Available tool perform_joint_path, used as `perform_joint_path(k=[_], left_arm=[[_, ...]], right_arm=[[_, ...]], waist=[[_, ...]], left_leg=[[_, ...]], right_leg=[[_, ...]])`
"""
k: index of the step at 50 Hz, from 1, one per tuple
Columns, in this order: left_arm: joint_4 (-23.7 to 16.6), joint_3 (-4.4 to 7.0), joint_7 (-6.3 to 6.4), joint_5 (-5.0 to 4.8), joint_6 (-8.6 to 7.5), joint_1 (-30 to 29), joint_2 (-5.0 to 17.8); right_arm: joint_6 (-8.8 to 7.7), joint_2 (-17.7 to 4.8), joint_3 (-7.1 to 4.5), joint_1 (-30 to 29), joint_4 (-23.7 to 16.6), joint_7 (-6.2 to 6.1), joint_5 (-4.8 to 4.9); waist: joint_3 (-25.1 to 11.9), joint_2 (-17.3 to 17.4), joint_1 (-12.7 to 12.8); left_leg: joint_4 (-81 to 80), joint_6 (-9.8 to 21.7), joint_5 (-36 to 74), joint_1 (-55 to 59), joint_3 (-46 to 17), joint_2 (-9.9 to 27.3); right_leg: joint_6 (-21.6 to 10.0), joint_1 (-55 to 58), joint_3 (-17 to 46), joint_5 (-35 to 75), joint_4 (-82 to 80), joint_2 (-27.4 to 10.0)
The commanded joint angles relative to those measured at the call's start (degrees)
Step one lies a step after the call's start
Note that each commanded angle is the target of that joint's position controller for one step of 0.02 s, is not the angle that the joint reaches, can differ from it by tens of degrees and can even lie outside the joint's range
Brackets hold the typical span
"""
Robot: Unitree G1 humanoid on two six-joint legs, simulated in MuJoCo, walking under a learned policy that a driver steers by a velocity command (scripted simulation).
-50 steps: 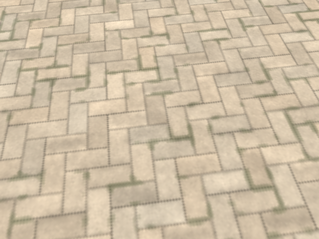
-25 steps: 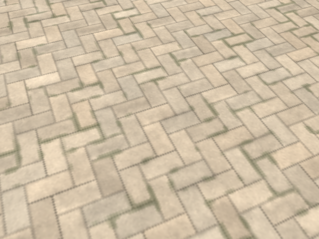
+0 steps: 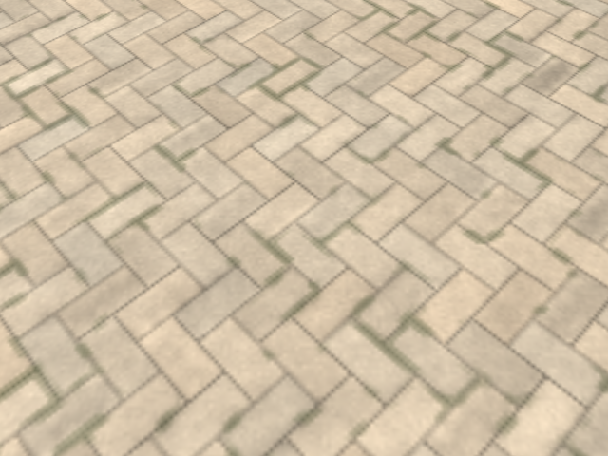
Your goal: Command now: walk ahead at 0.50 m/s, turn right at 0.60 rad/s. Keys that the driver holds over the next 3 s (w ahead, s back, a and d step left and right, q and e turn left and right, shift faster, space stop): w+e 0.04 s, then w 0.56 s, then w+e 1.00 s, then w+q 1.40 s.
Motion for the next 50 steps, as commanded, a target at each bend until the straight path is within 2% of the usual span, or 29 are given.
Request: perform_joint_path(k=[1, 4, 8, 11, 13, 16, 17, 18, 19, 20, 21, 22, 23, 24, 25, 27, 29, 34, 39, 41, 42, 43, 44, 45, 46, 47, 48, 49, 50], left_arm=[[-4.0, 1.86, 0.73, 0.9, -1.34, 1.1, 6.9], [-2.5, 1.86, 1.73, 0.62, -1.72, 2.0, 7.5], [0.3, 1.71, 2.51, 0.43, -1.64, 5.3, 7.9], [2.6, 1.78, 2.34, 0.1, -1.78, 8.8, 8.7], [4.0, 1.76, 2.33, -0.12, -1.56, 10.3, 8.5], [5.3, 1.97, 2.59, 0.08, -0.74, 10.9, 8.8], [5.4, 2.0, 2.62, 0.08, -0.47, 10.1, 8.9], [5.3, 1.66, 2.63, 0.2, -0.24, 9.2, 8.2], [4.4, 0.77, 2.68, 0.84, -0.16, 8.8, 6.5], [3.9, -0.44, 2.58, 0.16, -0.87, 15.8, 2.6], [4.3, -0.68, 2.48, 0.01, -1.54, 15.7, 3.5], [3.5, 0.44, 2.22, -1.01, -1.88, 10.3, 7.8], [2.2, 0.31, 2.15, -1.01, -2.12, 5.6, 7.9], [1.5, 0.29, 2.09, -0.15, -2.3, 2.7, 7.2], [1.8, 0.54, 2.12, 0.43, -2.17, 3.0, 6.7], [2.9, 0.17, 2.04, 0.39, -1.63, 5.5, 4.4], [2.4, -0.23, 2.2, 0.76, -1.38, 3.9, 3.3], [1.0, -1.26, 1.29, 0.36, -2.1, -4.3, 1.2], [-1.8, -1.37, -0.25, -0.44, -2.21, -11.7, 1.4], [-2.9, -1.16, -0.95, -0.26, -2.17, -12.7, 1.8], [-3.1, -0.84, -1.22, -0.04, -2.14, -11.9, 2.5], [-2.9, -0.22, -1.33, 0.21, -2.03, -9.6, 3.7], [-1.7, 0.94, -1.26, 0.31, -1.88, -3.7, 5.6], [0.6, 2.7, -0.7, 0.1, -1.64, 5.2, 8.7], [1.6, 4.54, 0.21, 0.46, -1.17, 13.0, 15.3], [1.1, 4.09, 0.25, -0.93, -1.33, 12.5, 14.8], [1.2, 2.71, 0.33, -0.49, -1.39, 12.7, 10.4], [1.0, 2.22, 0.51, -0.02, -1.51, 10.1, 8.8], [0.6, 1.93, 0.53, 0.23, -1.58, 6.6, 8.1]], right_arm=[[-1.17, -7.9, -1.92, -0.9, -5.3, -0.08, -1.12], [0.3, -5.1, -1.2, -1.6, -5.1, -0.06, -1.73], [0.18, -2.2, 0.16, -10.0, -6.6, 0.54, -1.43], [-0.25, -2.8, 0.16, -14.7, -7.9, 1.21, -0.49], [-0.58, -3.8, -0.13, -16.5, -8.8, 1.65, -0.44], [-0.94, -5.0, -0.7, -14.8, -8.9, 2.08, -0.54], [-1.06, -5.6, -1.09, -12.1, -8.3, 1.98, -0.61], [-1.19, -7.0, -2.02, -6.1, -6.7, 1.67, -0.85], [-1.3, -9.4, -2.86, 2.7, -5.2, 1.38, -1.41], [-0.89, -14.2, -4.3, 10.3, -3.8, 1.23, -2.06], [-0.49, -10.5, -3.45, 12.6, -2.3, 1.8, -0.39], [-0.22, -7.5, -2.44, 9.3, -2.7, 1.62, 0.41], [0.27, -6.4, -1.98, 5.4, -3.5, 1.31, -0.16], [0.5, -5.3, -1.52, 2.7, -3.6, 1.3, -0.81], [0.25, -4.1, -1.03, 1.2, -3.8, 1.22, -1.41], [-0.08, -3.8, -0.89, 0.6, -3.5, 1.22, -1.26], [-0.41, -5.2, -1.24, 1.4, -2.6, 0.99, -0.74], [0.04, -7.2, -1.71, 3.6, -0.9, 0.24, -0.58], [1.07, -8.2, -2.03, 8.0, 2.1, 0.02, -0.27], [1.89, -8.6, -2.3, 8.0, 2.6, -0.23, -0.05], [2.28, -9.2, -2.5, 7.4, 2.5, -0.49, 0.04], [2.7, -10.0, -2.78, 6.7, 2.2, -0.87, 0.11], [3.32, -10.5, -2.9, 5.8, 1.8, -1.34, 0.07], [3.66, -9.7, -2.52, 5.7, 1.0, -1.95, -0.25], [2.71, -5.9, -0.94, 8.9, -1.7, -1.95, -1.52], [0.83, -2.0, 0.75, 10.2, -2.2, -1.04, -2.19], [-1.0, -7.2, -0.59, 5.7, -3.1, 0.1, -0.17], [-2.01, -7.4, -0.47, 0.9, -4.9, 0.54, 1.18], [-2.42, -6.8, -0.37, -0.8, -5.4, 0.38, 0.26]], waist=[[-7.7, -3.3, -0.1], [-6.1, -2.8, -0.5], [-3.8, -4.3, 3.2], [-2.1, -4.6, 5.5], [-1.2, -4.8, 6.0], [-1.3, -6.3, 4.5], [-2.4, -6.9, 2.9], [-6.3, -6.2, -0.4], [-14.3, -4.1, -4.3], [-24.0, 8.7, -3.9], [-25.2, 15.0, -4.7], [-16.0, 8.9, -5.2], [-10.2, 4.4, -4.2], [-5.2, 2.2, -2.8], [-4.1, 3.0, -1.0], [-4.5, 4.9, 0.6], [-3.7, 4.3, 0.7], [-2.6, 2.9, -2.2], [-0.3, 2.1, -4.7], [-0.1, 2.3, -4.1], [-1.0, 2.8, -3.1], [-3.1, 3.8, -1.5], [-6.9, 4.0, 2.1], [-12.0, 2.5, 6.4], [-20.0, -7.1, 7.1], [-26.6, -15.0, 5.0], [-23.5, -10.2, 7.4], [-16.2, -7.1, 6.9], [-10.9, -1.8, 4.5]], left_leg=[[-3.8, -0.6, 5.5, -15.2, -4.0, 3.7], [-11.3, -3.3, 10.2, -13.8, -1.8, 3.2], [-28.8, -3.9, 27.5, -9.7, -0.5, 1.2], [-34.9, -2.8, 31.8, -8.5, -0.8, -0.1], [-37.6, -1.2, 29.1, -11.0, -1.4, -0.2], [-39.7, 1.5, 21.7, -10.4, -1.0, -0.9], [-40.7, 2.6, 19.6, -6.5, 0.4, -2.0], [-42.2, 4.3, 20.6, 2.1, 1.9, -3.3], [-39.3, 7.6, 23.7, 17.1, -3.0, 2.1], [-40.9, 16.5, 14.2, 39.6, -25.8, 14.6], [-50.1, 18.3, 1.4, 43.4, -41.9, 18.5], [-51.8, 15.8, -6.1, 37.0, -37.2, 17.7], [-52.8, 14.0, -4.0, 29.2, -30.1, 15.6], [-54.7, 13.7, 1.5, 21.4, -24.8, 13.3], [-56.0, 13.0, 6.6, 17.1, -21.3, 11.4], [-58.2, 13.3, 13.7, 13.3, -16.4, 9.3], [-59.8, 14.3, 20.2, 12.3, -12.7, 9.1], [-61.2, 11.6, 26.7, 13.8, -2.1, 6.8], [-60.4, 10.3, 27.0, 21.6, 1.3, 10.1], [-57.6, 9.3, 32.8, 25.9, 2.4, 11.6], [-54.7, 8.6, 40.9, 27.3, 3.5, 11.8], [-50.2, 7.8, 51.6, 28.3, 4.6, 11.6], [-41.6, 6.6, 60.6, 27.5, 6.5, 10.5], [-29.4, 4.6, 59.7, 21.3, 8.6, 8.4], [-7.7, 1.4, 38.8, -0.4, 9.9, 3.2], [7.8, -0.8, -8.0, -17.1, 1.9, -7.2], [10.7, 0.4, -6.8, -23.6, -5.3, -3.3], [8.5, 1.3, -2.5, -25.0, -4.2, -1.0], [2.5, 1.3, 1.2, -23.1, -3.9, 1.1]], right_leg=[[-11.8, 16.9, 23.5, 9.4, -17.0, -15.0], [-11.8, 10.7, 17.5, 16.4, -18.5, -13.5], [-7.9, 7.6, 11.2, 12.1, -18.6, -9.9], [-7.3, 9.8, 13.0, 6.8, -18.4, -11.9], [-7.1, 14.9, 15.1, 7.4, -16.1, -14.1], [-5.8, 21.0, 17.4, 14.1, -12.5, -16.7], [-5.0, 21.7, 16.9, 20.8, -9.7, -16.2], [-3.7, 21.2, 14.8, 29.6, -2.8, -13.5], [-1.8, 15.0, 12.1, 26.7, 9.8, -10.5], [3.2, -5.4, 7.0, 6.8, 31.5, -2.0], [4.2, -16.0, 9.6, -22.2, 40.6, 0.6], [3.9, -21.7, 10.6, -19.7, 44.5, -3.0], [3.6, -21.9, 7.8, -15.2, 43.3, -6.0], [3.6, -21.1, 6.3, -11.6, 39.2, -7.9], [3.7, -18.1, 6.3, -8.8, 35.8, -9.9], [4.5, -14.3, 5.3, -6.7, 32.4, -10.8], [5.7, -15.5, 4.3, -4.0, 27.9, -11.4], [6.1, -14.0, 2.0, 12.9, 9.9, -10.7], [4.1, -15.1, 1.7, 14.7, 2.3, -8.7], [2.6, -15.8, 0.9, 10.0, 1.0, -7.8], [1.6, -13.9, -0.4, 7.0, 0.7, -6.6], [0.6, -10.0, -2.2, 4.0, 1.0, -4.8], [-0.9, -1.9, -3.9, 3.4, -0.2, -2.6], [-3.0, 11.9, -2.5, 6.0, -1.8, -1.9], [-10.6, 35.4, 19.1, 5.4, -0.5, -15.1], [-18.4, 46.6, 45.3, -2.0, -9.8, -24.2], [-15.7, 45.0, 41.8, -6.6, -12.1, -22.8], [-13.5, 37.5, 33.7, -3.8, -12.7, -20.5], [-12.0, 28.5, 28.3, 1.7, -13.9, -18.2]])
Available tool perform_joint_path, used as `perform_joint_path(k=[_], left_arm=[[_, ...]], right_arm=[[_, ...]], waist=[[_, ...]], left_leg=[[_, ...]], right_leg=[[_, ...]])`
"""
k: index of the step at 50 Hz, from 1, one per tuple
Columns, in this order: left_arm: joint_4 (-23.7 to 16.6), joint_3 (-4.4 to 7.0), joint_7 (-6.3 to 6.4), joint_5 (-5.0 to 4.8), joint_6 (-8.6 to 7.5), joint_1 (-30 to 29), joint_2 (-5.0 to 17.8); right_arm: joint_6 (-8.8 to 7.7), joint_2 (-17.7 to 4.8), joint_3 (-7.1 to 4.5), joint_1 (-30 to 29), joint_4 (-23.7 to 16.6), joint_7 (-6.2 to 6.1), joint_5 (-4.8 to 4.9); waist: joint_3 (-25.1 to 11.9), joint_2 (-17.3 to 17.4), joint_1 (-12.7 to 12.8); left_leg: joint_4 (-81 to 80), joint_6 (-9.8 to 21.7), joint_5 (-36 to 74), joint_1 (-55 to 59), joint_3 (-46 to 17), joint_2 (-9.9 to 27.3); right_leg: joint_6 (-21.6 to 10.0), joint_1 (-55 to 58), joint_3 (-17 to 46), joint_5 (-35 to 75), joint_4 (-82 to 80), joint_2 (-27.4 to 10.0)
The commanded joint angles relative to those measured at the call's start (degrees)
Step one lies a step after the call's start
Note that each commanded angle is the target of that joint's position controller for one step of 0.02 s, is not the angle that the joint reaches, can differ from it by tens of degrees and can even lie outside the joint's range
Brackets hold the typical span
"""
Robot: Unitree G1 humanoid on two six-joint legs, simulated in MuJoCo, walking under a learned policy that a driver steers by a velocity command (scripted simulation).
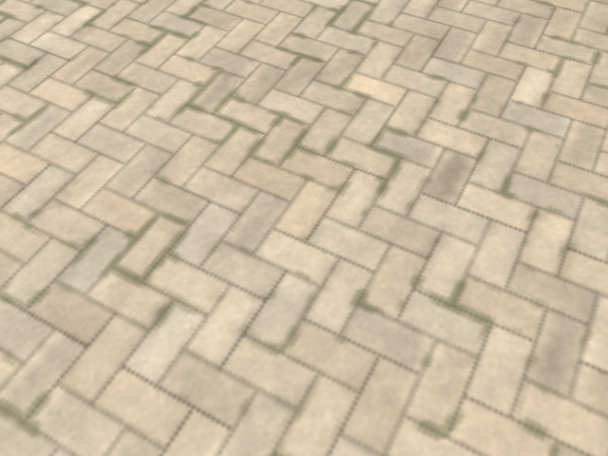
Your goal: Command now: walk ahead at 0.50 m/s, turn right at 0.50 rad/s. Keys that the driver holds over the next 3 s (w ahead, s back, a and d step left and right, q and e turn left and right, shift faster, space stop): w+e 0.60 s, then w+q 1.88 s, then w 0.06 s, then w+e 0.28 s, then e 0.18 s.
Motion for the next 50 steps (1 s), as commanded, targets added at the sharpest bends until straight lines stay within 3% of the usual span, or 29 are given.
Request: perform_joint_path(k=[1, 2, 5, 10, 12, 15, 17, 18, 19, 20, 21, 22, 23, 24, 25, 27, 30, 33, 36, 39, 41, 42, 43, 44, 45, 46, 47, 48, 50], left_arm=[[-1.9, 2.2, 0.72, 0.6, -0.39, 7.3, 7.1], [-2.7, 2.04, 0.86, 1.01, -0.32, 5.6, 6.9], [-2.4, 2.42, 1.63, 0.58, -0.53, 5.0, 7.9], [-0.2, 3.11, 2.87, -0.03, 0.12, 9.1, 9.9], [0.9, 3.24, 2.94, -0.38, 0.38, 11.4, 10.1], [1.7, 3.13, 3.17, -0.58, 0.87, 12.5, 9.3], [1.5, 3.1, 3.17, -0.31, 1.33, 11.5, 8.8], [1.3, 2.46, 3.03, -0.06, 1.36, 11.4, 6.9], [0.4, 1.14, 2.78, 0.65, 1.17, 11.8, 3.4], [-1.1, 0.1, 2.75, -0.91, 0.63, 19.5, 0.3], [0.0, 0.94, 2.93, -1.3, 0.48, 19.1, 6.0], [-0.4, 1.94, 2.92, -1.05, 0.77, 13.0, 9.4], [-1.1, 2.05, 3.04, -0.48, 1.08, 9.7, 9.2], [-1.8, 2.18, 2.9, 0.04, 1.09, 7.5, 8.5], [-2.0, 2.24, 2.56, -0.25, 1.28, 7.6, 7.4], [-2.2, 1.87, 2.24, -0.74, 1.96, 7.9, 4.9], [-3.8, 1.33, 2.01, -0.17, 2.44, 4.7, 3.2], [-4.2, 0.27, 1.39, 0.3, 1.51, 1.3, 1.1], [-5.3, -0.3, 0.27, 0.43, 0.16, -5.3, 0.9], [-6.4, 0.14, -0.42, -0.15, -0.65, -8.7, 2.6], [-5.6, 1.16, -0.37, -0.05, -1.07, -5.3, 4.9], [-3.5, 2.37, 0.03, 0.31, -1.12, 1.1, 6.9], [-1.4, 3.77, 0.75, 0.93, -1.01, 9.8, 10.0], [-0.7, 5.02, 1.72, 2.45, -0.47, 17.1, 16.0], [-0.4, 4.34, 1.68, 2.19, -0.23, 18.1, 13.9], [-0.1, 3.07, 1.49, 1.54, -0.36, 14.9, 10.1], [0.3, 2.26, 1.4, 0.94, -0.58, 11.5, 7.7], [0.6, 1.56, 1.16, 0.88, -0.93, 7.8, 5.4], [1.2, 1.27, 0.93, 1.49, -2.01, 3.2, 3.4]], right_arm=[[-3.02, -7.8, -1.74, -5.0, -7.3, 0.12, -0.87], [-2.4, -7.5, -1.85, -4.2, -7.5, 0.14, -1.27], [-0.8, -5.6, -1.57, -3.5, -7.8, -0.11, -1.65], [-1.01, -2.7, -0.47, -14.8, -10.8, 0.16, -1.41], [-1.33, -3.5, -0.75, -17.4, -11.7, 0.48, -0.62], [-1.84, -5.7, -1.73, -17.5, -12.2, 0.9, -0.29], [-2.27, -6.7, -2.51, -13.3, -11.3, 0.83, -0.27], [-2.49, -7.9, -3.3, -8.3, -10.2, 0.47, -0.71], [-2.68, -10.8, -4.15, -0.4, -9.6, -0.02, -1.66], [-1.77, -15.3, -5.43, 4.9, -7.6, 0.05, -2.09], [-1.45, -10.6, -4.53, 4.6, -8.1, 0.41, -0.6], [-1.15, -7.2, -3.66, 2.3, -8.7, 0.14, -0.51], [-0.81, -6.2, -3.21, -0.4, -8.9, 0.02, -1.1], [-0.6, -5.0, -2.83, -2.2, -8.5, -0.06, -1.35], [-0.69, -4.2, -2.5, -3.0, -8.2, -0.22, -1.72], [-1.11, -3.7, -2.59, -3.4, -7.3, -0.2, -1.22], [-1.49, -6.0, -3.5, -2.7, -5.8, -0.19, -0.94], [-1.22, -6.8, -3.49, -1.0, -3.8, 0.26, -0.55], [-0.3, -8.4, -3.63, 1.0, -2.3, 0.38, 0.89], [0.58, -10.4, -4.08, 3.8, -0.6, 0.34, 1.45], [1.21, -11.1, -4.21, 3.6, 0.1, 0.07, 1.7], [1.35, -10.4, -3.83, 3.5, 0.3, -0.06, 1.74], [1.14, -7.8, -2.81, 3.6, -0.1, -0.13, 0.97], [0.4, -1.2, -0.66, 7.4, -2.4, 0.14, -0.59], [-0.34, -2.0, -0.61, 8.4, -2.0, 0.05, 0.66], [-0.45, -7.1, -2.33, 4.6, -2.6, 0.09, 2.18], [-0.3, -7.1, -2.48, 1.7, -3.4, 0.04, 2.26], [0.18, -6.4, -2.59, 0.5, -3.4, -0.16, 1.57], [1.86, -4.6, -2.79, 2.5, -2.6, -0.24, 1.14]], waist=[[-7.0, -1.3, 3.1], [-5.8, -2.8, 1.4], [-4.2, -3.4, -0.2], [-2.1, -4.0, 4.1], [-2.2, -4.4, 5.1], [-2.6, -5.7, 4.3], [-3.4, -7.1, 1.7], [-6.4, -6.6, -0.7], [-13.8, -1.2, -4.0], [-21.3, 17.6, -1.3], [-18.6, 14.1, -2.3], [-11.4, 8.2, -3.9], [-7.3, 4.3, -3.2], [-4.0, 3.8, -2.3], [-2.8, 5.4, -1.0], [-2.0, 6.5, -0.2], [-1.0, 4.5, -0.2], [-0.9, 2.8, -0.8], [0.9, 2.7, -2.5], [1.5, 3.9, -2.5], [-0.6, 4.8, 0.8], [-4.6, 4.2, 4.4], [-11.2, 3.3, 8.5], [-21.5, -9.6, 8.7], [-26.9, -14.9, 8.8], [-17.4, -10.2, 8.6], [-11.2, -9.5, 7.0], [-7.2, -7.9, 5.1], [-3.9, -9.2, 1.5]], left_leg=[[1.1, 0.2, 4.7, -24.5, -4.6, 5.1], [-0.6, -0.6, 5.8, -21.5, -4.6, 5.5], [-7.6, -3.4, 8.7, -18.8, -3.1, 5.1], [-28.8, -4.8, 28.2, -12.5, -2.0, 1.1], [-32.5, -4.5, 30.2, -10.6, -3.0, 0.0], [-36.4, -2.7, 25.5, -9.7, -5.1, -0.1], [-38.4, -0.6, 21.1, -4.2, -4.1, -0.4], [-39.8, 1.1, 20.7, 4.1, -3.9, 0.6], [-38.9, 4.7, 17.8, 18.0, -12.1, 9.5], [-44.0, 14.1, 4.7, 36.2, -38.0, 22.4], [-47.3, 14.0, -8.3, 35.1, -45.3, 23.7], [-48.2, 11.5, -7.6, 28.7, -36.7, 21.3], [-48.8, 9.9, -0.1, 22.2, -29.0, 18.9], [-50.0, 9.6, 6.7, 17.0, -23.3, 16.7], [-51.4, 9.0, 10.9, 13.4, -18.8, 15.1], [-54.0, 9.4, 15.3, 10.5, -12.8, 13.8], [-56.2, 11.0, 22.1, 10.7, -7.5, 15.0], [-57.0, 11.3, 26.5, 10.4, -3.1, 13.1], [-56.8, 10.8, 27.0, 9.6, -1.4, 11.9], [-54.5, 10.0, 28.5, 13.3, -3.9, 14.2], [-49.5, 8.4, 34.4, 14.3, -4.3, 14.5], [-42.0, 6.9, 40.7, 12.4, -2.3, 12.2], [-30.1, 4.6, 36.1, 5.3, -0.2, 9.1], [-7.7, 0.3, 11.3, -15.3, 3.1, 2.0], [3.8, -0.3, -9.9, -22.8, -4.0, -1.0], [8.1, 0.1, -7.0, -27.7, -6.1, 1.9], [7.2, 0.5, -2.3, -28.6, -4.6, 4.2], [4.8, 0.3, 1.9, -26.9, -4.2, 5.8], [1.9, -0.4, 7.5, -20.6, -4.9, 7.7]], right_leg=[[-11.9, 25.1, 24.5, 5.9, -15.9, -15.7], [-12.2, 20.5, 23.4, 8.8, -17.3, -14.6], [-13.0, 12.6, 19.1, 13.5, -19.5, -12.8], [-8.6, 7.0, 14.4, 7.2, -18.6, -8.2], [-7.8, 8.5, 16.8, 4.3, -17.2, -9.1], [-6.5, 14.4, 22.2, 1.9, -11.8, -11.2], [-5.2, 15.5, 24.2, 3.4, -7.3, -11.0], [-3.5, 13.9, 22.7, 5.1, -1.7, -8.4], [-1.4, 7.9, 18.2, -1.1, 13.2, -4.9], [2.6, -11.8, 10.1, -23.8, 31.9, 2.8], [3.5, -19.3, 11.2, -24.2, 40.4, -1.8], [4.0, -21.3, 10.5, -18.8, 42.8, -3.8], [4.4, -19.9, 8.5, -14.8, 42.2, -5.7], [4.6, -18.8, 8.3, -12.0, 39.7, -7.2], [4.5, -16.3, 8.1, -10.3, 37.9, -8.7], [4.7, -14.4, 6.4, -9.2, 35.1, -9.7], [5.5, -16.8, 5.9, -5.1, 28.9, -10.6], [5.0, -13.5, 4.9, 2.4, 17.4, -9.7], [4.8, -8.9, 0.8, 7.4, 6.9, -8.4], [4.1, -6.2, 1.0, 5.2, 0.9, -6.9], [2.6, 1.3, 0.3, 3.5, -3.2, -5.4], [1.2, 11.7, -0.8, 4.4, -5.4, -4.0], [-0.8, 26.4, 2.2, 5.7, -3.5, -7.7], [-7.6, 48.8, 23.2, 3.5, -2.6, -24.2], [-11.8, 48.6, 39.1, -4.8, -10.9, -29.3], [-9.6, 41.4, 32.3, -9.0, -12.8, -27.0], [-7.9, 34.6, 24.7, -9.0, -14.3, -24.6], [-6.8, 27.8, 19.4, -6.4, -16.7, -22.1], [-5.6, 18.9, 11.7, -0.8, -21.0, -19.5]])
Over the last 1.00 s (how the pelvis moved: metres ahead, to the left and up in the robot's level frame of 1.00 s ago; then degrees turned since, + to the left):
0.58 -0.04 0.00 -17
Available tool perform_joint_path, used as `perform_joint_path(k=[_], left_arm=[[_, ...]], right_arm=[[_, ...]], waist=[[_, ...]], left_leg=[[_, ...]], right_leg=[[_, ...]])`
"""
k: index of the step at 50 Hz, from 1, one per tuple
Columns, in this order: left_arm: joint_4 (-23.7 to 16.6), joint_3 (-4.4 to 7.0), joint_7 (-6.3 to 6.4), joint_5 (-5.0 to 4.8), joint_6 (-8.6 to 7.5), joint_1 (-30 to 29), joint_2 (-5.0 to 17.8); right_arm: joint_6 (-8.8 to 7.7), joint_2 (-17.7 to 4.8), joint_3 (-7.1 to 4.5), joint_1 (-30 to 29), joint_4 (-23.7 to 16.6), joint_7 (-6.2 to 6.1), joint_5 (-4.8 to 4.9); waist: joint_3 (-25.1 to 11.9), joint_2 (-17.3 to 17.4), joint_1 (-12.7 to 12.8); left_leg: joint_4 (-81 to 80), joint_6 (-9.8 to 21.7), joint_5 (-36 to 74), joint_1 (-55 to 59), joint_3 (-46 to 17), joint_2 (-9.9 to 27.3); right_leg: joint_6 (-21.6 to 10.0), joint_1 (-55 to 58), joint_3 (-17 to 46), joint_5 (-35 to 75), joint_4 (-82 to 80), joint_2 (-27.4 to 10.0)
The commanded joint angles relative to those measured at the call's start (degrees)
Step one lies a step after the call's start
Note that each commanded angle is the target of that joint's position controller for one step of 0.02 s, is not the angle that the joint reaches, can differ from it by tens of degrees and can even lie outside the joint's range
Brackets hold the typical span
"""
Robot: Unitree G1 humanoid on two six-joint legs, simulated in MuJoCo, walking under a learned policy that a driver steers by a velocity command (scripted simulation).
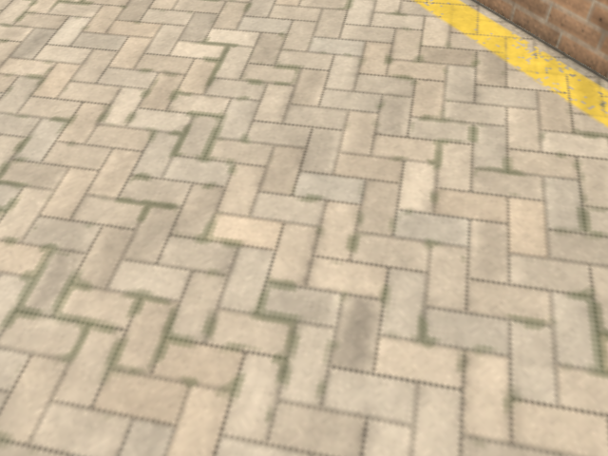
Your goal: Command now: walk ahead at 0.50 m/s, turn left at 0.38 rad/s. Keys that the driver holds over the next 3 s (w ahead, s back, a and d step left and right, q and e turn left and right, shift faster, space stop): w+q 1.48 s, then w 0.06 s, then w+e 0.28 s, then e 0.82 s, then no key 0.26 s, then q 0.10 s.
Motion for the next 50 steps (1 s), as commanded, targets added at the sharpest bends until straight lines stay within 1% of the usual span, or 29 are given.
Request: perform_joint_path(k=[1, 4, 7, 10, 14, 16, 17, 18, 19, 20, 21, 22, 23, 24, 25, 29, 34, 36, 39, 41, 42, 43, 44, 45, 46, 47, 48, 49, 50], left_arm=[[-0.6, 2.1, 0.13, 0.41, -1.84, 1.2, 5.7], [1.3, 2.76, 0.79, 0.89, -2.66, 1.2, 6.8], [2.7, 3.24, 1.49, 0.68, -2.41, 2.2, 8.4], [4.2, 3.9, 1.92, 0.05, -1.81, 4.6, 10.5], [6.1, 4.72, 1.94, -1.35, -0.33, 6.8, 12.4], [6.2, 5.2, 2.09, -1.86, 0.48, 6.2, 14.2], [6.0, 5.32, 2.15, -2.17, 1.01, 5.5, 14.8], [5.8, 4.94, 2.22, -2.35, 1.32, 5.0, 14.1], [4.9, 3.76, 2.35, -0.69, 0.94, 6.5, 11.2], [1.8, 1.31, 1.76, 1.03, -0.56, 11.3, 3.4], [1.5, 1.94, 1.07, -1.13, -2.5, 4.8, 8.5], [-0.1, 2.51, 0.73, -2.98, -3.48, 0.3, 10.6], [0.1, 2.23, 1.13, -2.16, -4.09, -0.4, 9.8], [0.7, 2.54, 1.59, -0.58, -4.14, -0.1, 9.9], [1.1, 2.85, 1.56, -0.12, -3.57, 1.1, 10.2], [0.3, 2.36, 1.59, 0.75, -1.53, -0.7, 7.7], [-2.3, 1.09, 0.69, 0.09, -1.91, -11.0, 5.4], [-3.3, 1.14, 0.2, -0.49, -2.31, -13.6, 6.0], [-3.7, 1.79, -0.47, -0.7, -3.05, -13.9, 8.1], [-3.0, 2.45, -0.51, -0.82, -3.61, -10.6, 9.4], [-1.7, 3.16, -0.22, -0.64, -3.89, -5.8, 10.4], [-0.6, 4.01, 0.17, 0.28, -4.18, 1.2, 12.5], [0.2, 5.1, 0.63, 1.33, -3.91, 9.1, 17.0], [2.0, 5.08, 0.02, 0.15, -3.13, 11.4, 16.3], [0.9, 3.71, 0.05, -0.6, -2.81, 8.3, 11.1], [0.4, 3.03, 0.34, -0.38, -2.21, 5.6, 9.0], [0.6, 2.52, 0.43, 0.01, -1.89, 3.1, 7.9], [1.0, 2.08, 0.59, 0.31, -1.87, 1.8, 6.7], [1.4, 1.99, 0.7, 0.5, -2.0, 1.2, 6.6]], right_arm=[[0.74, -2.8, -1.2, 0.5, -4.0, -0.19, -0.12], [1.73, -1.8, -1.22, -2.5, -5.5, -0.26, -0.39], [1.44, -0.7, -0.69, -7.0, -7.0, 0.74, -0.65], [1.3, -0.1, -0.07, -13.1, -9.4, 1.95, -0.83], [1.57, -1.5, -0.31, -17.4, -12.3, 3.04, -0.9], [1.87, -3.2, -1.22, -15.2, -12.9, 3.19, -1.0], [2.07, -4.8, -2.27, -10.0, -12.0, 3.05, -0.83], [2.26, -7.8, -4.1, -1.0, -9.7, 2.45, -0.61], [2.93, -13.3, -6.17, 7.4, -7.8, 1.17, -0.27], [2.16, -18.3, -6.37, 3.9, -8.9, 1.13, -0.14], [1.05, -13.1, -4.79, 4.7, -10.7, 1.73, -0.44], [0.13, -10.2, -3.95, 3.1, -10.1, 1.91, -0.91], [-0.32, -8.9, -3.53, 0.1, -10.4, 1.81, -0.78], [-0.4, -7.1, -3.03, -3.5, -11.0, 1.58, -1.07], [-0.47, -5.7, -2.47, -5.5, -12.1, 1.25, -1.83], [-0.8, -7.3, -2.87, -4.3, -12.0, -0.06, -1.38], [-0.05, -8.2, -3.23, -0.4, -10.6, -1.3, -0.83], [0.2, -8.4, -3.38, 1.5, -9.7, -1.35, -0.57], [0.76, -7.6, -3.35, 2.6, -9.0, -1.66, -0.42], [1.16, -7.7, -3.52, 1.8, -9.3, -1.82, -0.6], [1.28, -6.6, -3.15, 0.9, -9.7, -1.74, -0.67], [1.16, -3.9, -2.09, 0.4, -10.5, -1.46, -1.09], [0.89, -0.3, -0.98, 5.6, -11.8, -1.45, -0.9], [0.54, -1.5, -0.59, 9.1, -12.7, -1.55, 0.22], [0.68, -7.0, -1.86, 5.8, -11.6, -1.55, 0.57], [1.0, -8.3, -2.28, 0.7, -12.4, -1.51, -0.02], [1.13, -7.6, -2.34, -1.7, -13.0, -1.39, -0.63], [1.33, -6.8, -2.55, -2.6, -13.3, -1.15, -0.89], [1.63, -5.6, -2.41, -2.0, -13.4, -0.81, -0.5]], waist=[[-2.7, -9.8, 0.9], [-0.3, -6.6, 0.4], [1.1, -5.6, 1.6], [3.0, -4.2, 3.9], [4.1, -4.2, 4.6], [1.0, -5.9, 2.4], [-2.3, -6.3, -0.8], [-7.1, -5.0, -5.8], [-12.1, 2.5, -8.4], [-16.9, 15.4, -0.6], [-20.9, 6.9, -5.1], [-13.2, 4.2, -5.2], [-8.8, -0.2, -2.9], [-6.2, -1.2, -0.6], [-5.8, 0.0, 1.3], [-3.8, -0.6, 1.9], [-1.3, 2.1, -1.9], [-0.9, 2.5, -2.9], [-1.1, 3.4, -2.4], [-1.8, 5.4, -0.4], [-3.9, 5.5, 2.3], [-10.2, 3.3, 5.7], [-19.6, -8.2, 5.8], [-22.0, -21.5, 4.5], [-13.8, -13.5, 5.6], [-7.9, -9.2, 5.9], [-3.9, -6.9, 4.8], [-2.1, -7.4, 3.7], [-1.5, -8.7, 2.7]], left_leg=[[1.4, -0.5, 6.4, -10.9, -3.0, 4.4], [-3.5, -1.5, 12.2, -13.7, -4.1, 4.4], [-14.3, -1.1, 21.0, -13.4, -2.5, 3.7], [-22.3, 0.1, 23.9, -12.6, 0.5, 3.0], [-27.4, 3.1, 17.9, -13.7, 3.3, 1.8], [-27.8, 5.3, 12.0, -7.6, 6.9, -1.8], [-28.4, 6.8, 10.3, -0.5, 8.8, -4.5], [-31.5, 8.8, 12.9, 12.7, 9.4, -7.6], [-33.3, 12.3, 14.0, 29.5, -3.1, -1.1], [-42.0, 22.8, 0.7, 44.0, -37.0, 11.7], [-49.3, 22.8, -4.8, 45.4, -45.0, 14.5], [-50.2, 20.2, -1.0, 40.4, -37.7, 13.4], [-49.6, 18.4, 5.0, 32.7, -31.0, 11.0], [-49.7, 17.0, 11.9, 25.6, -25.5, 8.8], [-50.7, 16.6, 16.7, 21.2, -22.4, 7.3], [-53.0, 16.9, 26.4, 14.1, -15.9, 4.8], [-52.4, 12.7, 19.3, 10.6, -12.4, 0.9], [-51.3, 12.2, 16.8, 11.5, -14.6, 1.8], [-46.5, 11.4, 15.7, 16.8, -19.4, 3.7], [-42.9, 10.5, 18.5, 18.4, -21.9, 4.4], [-38.8, 9.2, 21.6, 17.7, -21.3, 2.5], [-27.8, 7.3, 20.9, 13.9, -18.4, -0.7], [-8.7, 3.1, 5.8, -2.1, -11.1, -7.9], [4.1, 1.6, -13.0, -15.9, -8.2, -8.5], [9.0, 1.1, -8.8, -20.3, -9.3, -4.8], [9.4, 0.9, -4.2, -20.3, -6.9, -2.8], [7.2, 0.7, -0.7, -18.7, -6.1, -1.1], [4.6, 0.8, 1.6, -16.8, -6.1, 0.6], [3.2, 0.8, 2.9, -14.5, -5.5, 1.7]], right_leg=[[-9.3, 10.0, 12.8, 4.5, -18.4, -14.7], [-9.7, 9.6, 6.2, 11.1, -20.4, -14.8], [-8.6, 10.8, 0.1, 12.9, -20.8, -13.7], [-8.1, 13.3, -3.3, 12.9, -21.1, -14.8], [-6.5, 21.2, -5.8, 18.5, -16.9, -16.8], [-5.2, 23.2, -7.5, 37.0, -9.3, -16.6], [-4.2, 22.7, -8.7, 45.6, -1.1, -15.7], [-2.3, 18.1, -10.4, 46.2, 11.2, -13.2], [0.8, 3.8, -10.7, 26.7, 29.7, -10.3], [4.2, -19.8, -2.4, -22.8, 47.8, 2.3], [2.9, -25.1, 9.3, -23.2, 52.2, 1.5], [1.4, -29.3, 8.9, -17.6, 50.8, -0.8], [0.6, -27.5, 8.9, -12.7, 46.3, -3.3], [0.8, -23.6, 9.0, -9.5, 41.2, -5.0], [1.0, -19.7, 9.6, -7.3, 38.9, -6.1], [4.3, -17.5, 7.7, -1.2, 28.3, -5.0], [5.7, -12.8, 6.9, 15.9, 7.5, -0.9], [5.4, -11.1, 7.5, 17.5, 4.2, 0.1], [3.9, -10.2, 9.2, 13.4, 0.2, 0.5], [2.2, -6.2, 8.8, 8.2, -0.8, 0.7], [0.7, 0.6, 7.6, 8.4, -3.2, 1.0], [-2.2, 13.3, 11.3, 7.4, -2.1, -4.0], [-9.0, 34.4, 29.7, 0.2, -2.6, -16.8], [-13.9, 40.1, 50.1, -15.0, -9.0, -23.9], [-11.8, 33.6, 45.4, -22.7, -11.2, -22.0], [-9.4, 26.4, 36.2, -18.0, -11.5, -19.6], [-8.7, 19.6, 29.5, -10.7, -12.9, -17.1], [-8.1, 15.4, 24.6, -5.6, -14.2, -15.2], [-7.7, 12.5, 20.8, -2.6, -15.6, -14.0]])
Over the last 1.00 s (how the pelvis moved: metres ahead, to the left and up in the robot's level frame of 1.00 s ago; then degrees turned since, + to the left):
0.52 -0.10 0.01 -17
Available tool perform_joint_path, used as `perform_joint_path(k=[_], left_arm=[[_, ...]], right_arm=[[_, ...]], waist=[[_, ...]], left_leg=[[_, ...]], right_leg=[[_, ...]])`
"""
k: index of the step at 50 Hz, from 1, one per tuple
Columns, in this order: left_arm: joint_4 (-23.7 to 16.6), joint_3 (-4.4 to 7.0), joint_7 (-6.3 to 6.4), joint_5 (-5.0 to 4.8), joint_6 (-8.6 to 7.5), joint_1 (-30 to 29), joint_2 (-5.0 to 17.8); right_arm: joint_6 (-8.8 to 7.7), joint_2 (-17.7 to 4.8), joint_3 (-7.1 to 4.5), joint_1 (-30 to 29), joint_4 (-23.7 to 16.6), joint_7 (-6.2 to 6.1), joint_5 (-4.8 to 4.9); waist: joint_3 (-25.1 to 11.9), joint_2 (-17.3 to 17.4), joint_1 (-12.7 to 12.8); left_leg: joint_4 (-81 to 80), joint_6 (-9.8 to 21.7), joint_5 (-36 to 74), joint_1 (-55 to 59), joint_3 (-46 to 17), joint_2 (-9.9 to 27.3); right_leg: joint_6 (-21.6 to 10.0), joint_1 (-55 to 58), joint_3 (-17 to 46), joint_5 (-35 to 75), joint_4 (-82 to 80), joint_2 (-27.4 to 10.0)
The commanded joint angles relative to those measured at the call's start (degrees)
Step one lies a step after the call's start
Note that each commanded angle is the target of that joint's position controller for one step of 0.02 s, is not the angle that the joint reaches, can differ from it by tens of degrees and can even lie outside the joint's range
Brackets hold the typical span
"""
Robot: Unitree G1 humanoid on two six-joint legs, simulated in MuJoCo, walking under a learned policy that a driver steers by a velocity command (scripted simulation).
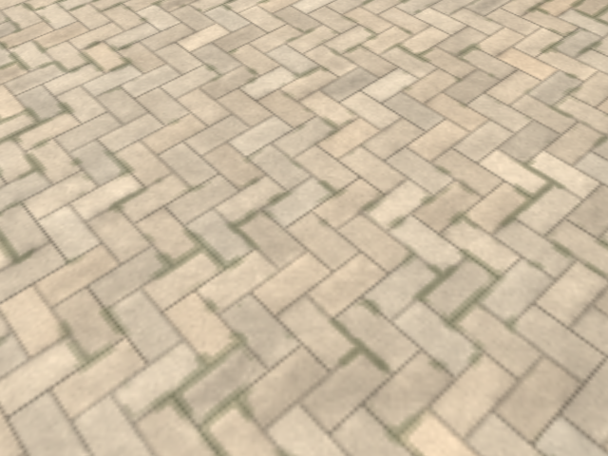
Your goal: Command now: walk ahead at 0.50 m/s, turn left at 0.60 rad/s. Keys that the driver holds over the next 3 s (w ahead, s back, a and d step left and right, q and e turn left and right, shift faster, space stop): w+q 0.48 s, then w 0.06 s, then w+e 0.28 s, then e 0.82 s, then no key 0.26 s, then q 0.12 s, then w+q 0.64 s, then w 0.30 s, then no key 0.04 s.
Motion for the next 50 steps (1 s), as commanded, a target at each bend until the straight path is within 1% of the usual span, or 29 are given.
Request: perform_joint_path(k=[1, 5, 7, 10, 14, 16, 17, 18, 19, 20, 21, 22, 23, 24, 25, 26, 29, 34, 37, 40, 42, 43, 44, 45, 46, 47, 48, 49, 50], left_arm=[[-1.3, 1.41, 0.45, 0.1, -0.47, 2.0, 5.7], [0.5, 2.3, 0.59, -0.1, -0.95, 2.9, 8.4], [1.0, 2.39, 0.66, -0.16, -0.65, 2.8, 9.1], [2.0, 2.51, 0.9, -0.49, 0.02, 4.5, 10.4], [3.7, 3.05, 0.92, -1.52, 1.38, 7.7, 12.5], [3.8, 3.57, 1.2, -2.11, 2.11, 7.5, 14.2], [3.7, 3.87, 1.46, -2.39, 2.51, 7.3, 15.1], [3.4, 3.89, 1.68, -2.62, 2.93, 6.7, 15.3], [3.1, 3.22, 1.96, -2.16, 2.89, 6.8, 13.8], [0.4, 0.68, 1.3, 0.95, 2.07, 11.7, 6.1], [-1.3, -0.16, 0.47, 0.2, -0.11, 9.8, 6.5], [-2.8, 1.24, -0.15, -2.35, -1.36, 2.3, 11.5], [-3.9, 0.86, -0.21, -2.73, -2.09, 0.1, 10.8], [-3.1, 0.8, 0.25, -1.43, -2.2, 0.5, 10.1], [-2.3, 1.11, 0.41, -0.6, -1.7, 2.1, 10.6], [-1.8, 1.2, 0.27, -0.49, -0.93, 3.5, 10.4], [-0.6, 0.49, 0.2, -0.04, 0.71, 4.5, 7.6], [-2.2, -0.75, -0.43, -0.97, 0.79, -4.1, 5.3], [-3.4, -0.85, -1.24, -1.77, 0.61, -7.8, 5.6], [-5.0, -0.74, -2.33, -1.87, 0.56, -10.0, 6.0], [-5.4, -0.48, -3.04, -1.32, 0.47, -8.7, 6.3], [-4.9, 0.08, -3.17, -0.74, 0.46, -5.7, 7.4], [-3.6, 1.2, -3.06, -0.27, 0.45, 0.1, 9.3], [-2.2, 2.57, -2.59, -0.09, 0.45, 6.8, 12.0], [-2.6, 3.89, -1.9, 0.27, 0.76, 12.3, 17.9], [-3.8, 3.32, -1.81, -0.11, 0.86, 11.2, 17.6], [-4.7, 2.65, -1.67, -0.83, 1.6, 11.2, 13.7], [-5.5, 2.14, -1.26, -1.03, 2.13, 8.2, 11.7], [-5.7, 1.89, -1.01, -1.21, 2.59, 5.5, 10.9]], right_arm=[[-0.33, -4.5, -1.61, -1.7, -5.7, 0.47, 0.21], [0.02, -2.7, -0.98, -5.1, -7.6, 0.73, -0.12], [-0.34, -2.3, -0.74, -7.0, -8.0, 1.3, -0.05], [-0.98, -1.1, -0.09, -12.8, -9.4, 2.45, -0.15], [-0.99, -1.3, -0.02, -17.9, -11.9, 3.8, 0.07], [-0.74, -3.1, -0.89, -16.5, -12.4, 4.06, -0.26], [-0.46, -4.6, -1.69, -13.3, -12.0, 3.99, -0.46], [-0.21, -6.8, -3.06, -6.1, -10.3, 3.7, -0.4], [0.28, -10.2, -4.97, 4.1, -7.5, 2.77, -0.17], [0.41, -16.7, -6.09, 6.2, -6.9, 1.69, 0.36], [-0.74, -15.6, -5.15, 6.6, -9.2, 2.16, 0.2], [-1.6, -11.2, -3.81, 5.6, -8.4, 2.6, -0.42], [-2.15, -10.0, -3.33, 2.9, -8.0, 2.58, -0.51], [-2.32, -8.5, -2.78, -1.1, -8.4, 2.45, -0.5], [-2.39, -6.7, -2.11, -4.1, -9.0, 2.21, -1.06], [-2.45, -5.9, -1.71, -5.6, -9.4, 1.98, -1.58], [-3.2, -6.0, -1.47, -5.1, -7.5, 1.31, -1.52], [-3.68, -7.1, -1.32, -2.2, -4.1, 0.71, -1.71], [-4.01, -8.0, -1.55, 0.0, -1.7, 0.92, -1.61], [-3.49, -8.2, -1.87, 1.1, 0.5, 0.82, -1.4], [-2.75, -8.5, -2.06, -0.1, 1.0, 0.36, -1.3], [-2.3, -9.0, -2.15, -1.4, 0.6, -0.08, -1.48], [-1.68, -9.5, -2.2, -2.7, 0.1, -0.64, -1.54], [-1.29, -8.8, -1.83, -2.9, -0.6, -1.25, -1.62], [-1.73, -6.1, -0.75, 0.9, -2.6, -1.67, -3.29], [-2.8, -1.7, 0.93, 6.8, -2.8, -0.64, -3.53], [-3.63, -7.5, 0.01, 4.1, -2.0, 0.3, -2.03], [-3.8, -7.8, -0.02, -1.9, -4.0, 0.57, -0.54], [-3.56, -7.5, 0.04, -5.1, -4.5, 0.12, -1.01]], waist=[[-0.6, -9.3, 1.6], [0.3, -6.8, 1.8], [0.5, -6.2, 2.3], [2.0, -5.5, 4.6], [3.8, -5.5, 5.6], [1.8, -7.1, 3.4], [-0.7, -8.1, 1.2], [-4.6, -7.6, -3.3], [-9.6, -5.2, -8.4], [-14.5, 10.5, -4.1], [-25.0, 10.2, -4.6], [-18.5, 3.9, -7.1], [-11.3, 2.0, -5.2], [-7.3, -2.0, -2.3], [-5.4, -1.1, 0.0], [-4.9, 0.1, 1.3], [-3.9, 0.3, 2.0], [0.0, 1.0, -2.1], [2.2, 0.9, -3.8], [3.7, 0.2, -4.3], [3.2, 0.6, -2.9], [0.8, 1.7, -1.2], [-3.4, 2.3, 1.8], [-7.9, 0.5, 5.3], [-15.8, -9.8, 4.9], [-25.5, -20.2, 1.6], [-27.9, -10.8, 5.2], [-20.2, -8.0, 5.3], [-12.5, -2.3, 4.0]], left_leg=[[0.0, -0.5, 4.6, -14.1, -1.7, 6.9], [-7.4, -1.7, 11.4, -17.4, -1.0, 7.9], [-13.7, -1.7, 17.5, -16.8, 0.1, 7.6], [-23.4, -1.0, 24.2, -14.3, 3.5, 6.6], [-30.2, 1.2, 21.2, -13.7, 6.5, 5.2], [-31.6, 3.4, 15.4, -8.9, 9.3, 2.2], [-31.7, 4.8, 12.4, -3.9, 10.8, 0.0], [-34.1, 6.7, 13.2, 5.8, 11.8, -2.4], [-36.6, 9.1, 15.9, 22.4, 8.8, -2.6], [-36.6, 17.0, 15.0, 44.0, -17.1, 12.5], [-47.4, 24.8, 2.0, 50.9, -43.6, 20.5], [-50.4, 20.6, 2.0, 46.7, -36.7, 18.7], [-50.9, 18.5, 6.0, 38.2, -29.3, 16.5], [-51.1, 16.8, 12.3, 29.7, -23.4, 14.0], [-51.9, 15.9, 18.9, 23.5, -18.7, 12.4], [-53.2, 15.6, 22.3, 19.5, -16.6, 11.4], [-55.6, 15.7, 30.7, 14.1, -9.4, 10.4], [-58.0, 11.7, 25.2, 13.7, -0.9, 8.3], [-59.1, 11.1, 21.4, 17.6, 0.1, 10.8], [-57.0, 10.2, 24.7, 25.6, 1.3, 13.9], [-52.5, 8.6, 35.8, 29.2, 2.9, 14.6], [-47.9, 7.3, 48.1, 29.8, 4.1, 13.7], [-39.4, 5.7, 59.0, 29.5, 5.7, 11.9], [-27.2, 2.9, 59.4, 25.0, 8.3, 8.7], [-6.5, -1.1, 35.2, 9.3, 10.1, 3.6], [13.0, -4.9, -13.6, -9.3, 3.8, -7.5], [16.3, -3.8, -12.5, -11.6, -4.0, -3.1], [14.2, -3.1, -9.5, -14.2, -2.9, -0.6], [9.7, -3.2, -6.7, -15.1, -1.1, 1.5]], right_leg=[[-8.3, 11.4, 16.2, -1.1, -16.2, -16.0], [-10.1, 12.3, 8.2, 8.3, -18.8, -16.8], [-9.3, 13.5, 3.6, 12.1, -18.8, -15.8], [-8.0, 14.7, -2.0, 14.4, -18.6, -15.0], [-6.7, 20.9, -5.2, 20.1, -16.4, -17.2], [-5.6, 23.6, -7.3, 37.2, -10.4, -17.6], [-5.0, 24.1, -8.4, 47.0, -4.4, -17.4], [-3.9, 22.0, -9.8, 51.3, 5.5, -16.3], [-1.8, 12.3, -10.5, 43.9, 19.8, -14.4], [1.5, -12.9, -9.7, -5.1, 41.1, -6.7], [2.1, -24.2, 4.0, -25.4, 52.5, 0.6], [1.1, -29.5, 7.6, -19.8, 53.2, -2.9], [0.3, -29.5, 6.9, -14.5, 48.7, -5.0], [0.7, -26.1, 6.8, -11.1, 43.6, -7.1], [1.3, -21.8, 6.8, -8.6, 39.8, -8.8], [1.9, -18.6, 6.6, -7.2, 38.4, -9.4], [4.4, -16.6, 4.3, -2.2, 32.4, -9.5], [4.1, -16.2, 3.1, 17.0, 14.2, -8.5], [2.5, -16.7, 3.1, 20.3, 8.7, -7.3], [0.1, -21.1, 3.9, 14.8, 5.6, -6.2], [-1.7, -20.1, 3.0, 9.4, 4.1, -4.8], [-2.4, -15.6, 1.0, 7.3, 4.0, -2.7], [-3.3, -7.9, -1.4, 7.4, 3.5, 0.2], [-4.8, 3.0, -0.8, 14.5, 1.6, 1.2], [-10.9, 21.7, 16.1, 35.1, 5.1, -11.4], [-23.0, 38.8, 42.4, 41.7, 0.2, -23.8], [-20.7, 38.2, 39.3, 34.6, -1.3, -21.3], [-18.2, 31.5, 31.4, 31.2, -1.8, -18.9], [-16.3, 22.1, 26.3, 31.4, -3.5, -16.5]])
Over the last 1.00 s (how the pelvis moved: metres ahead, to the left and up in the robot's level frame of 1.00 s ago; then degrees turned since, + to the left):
0.55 0.13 0.00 36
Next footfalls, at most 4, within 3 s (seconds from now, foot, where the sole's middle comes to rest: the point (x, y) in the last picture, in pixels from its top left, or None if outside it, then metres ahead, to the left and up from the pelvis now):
0.38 left None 0.35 0.17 -0.77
0.90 right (297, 358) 0.72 0.06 -0.77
1.40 left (208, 342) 0.76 0.28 -0.77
1.78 right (316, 367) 0.69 0.01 -0.77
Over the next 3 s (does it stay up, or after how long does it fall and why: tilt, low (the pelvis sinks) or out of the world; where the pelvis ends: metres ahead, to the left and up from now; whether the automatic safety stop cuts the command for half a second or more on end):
stays up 1.06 0.12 0.01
